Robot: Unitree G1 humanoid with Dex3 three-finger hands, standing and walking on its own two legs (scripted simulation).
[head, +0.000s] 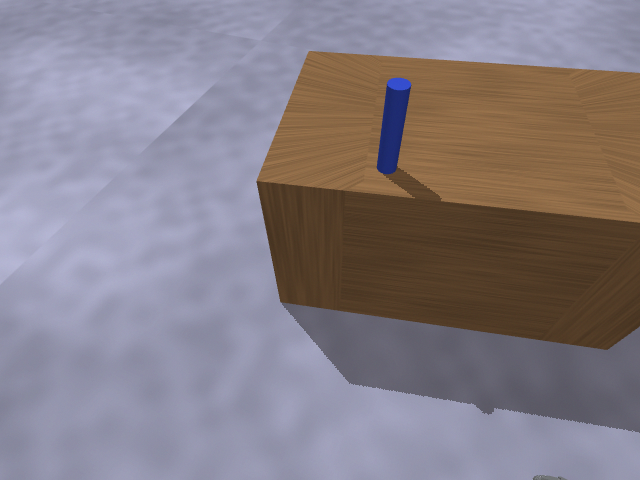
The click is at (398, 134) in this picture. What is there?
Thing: slim round
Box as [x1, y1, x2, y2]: [377, 78, 410, 173]
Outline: 403,78 392,78 387,82 377,161 377,169 383,173 391,173 396,168 410,88 410,82
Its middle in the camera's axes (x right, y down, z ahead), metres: +0.16 -0.26 +0.89
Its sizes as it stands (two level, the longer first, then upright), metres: 0.050 0.050 0.226
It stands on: a support 0.60 m high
